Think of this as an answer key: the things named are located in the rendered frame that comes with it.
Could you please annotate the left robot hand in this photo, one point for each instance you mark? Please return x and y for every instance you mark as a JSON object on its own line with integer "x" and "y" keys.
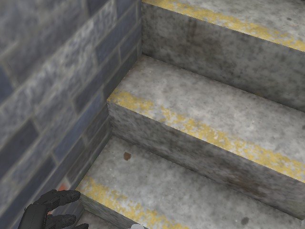
{"x": 36, "y": 215}

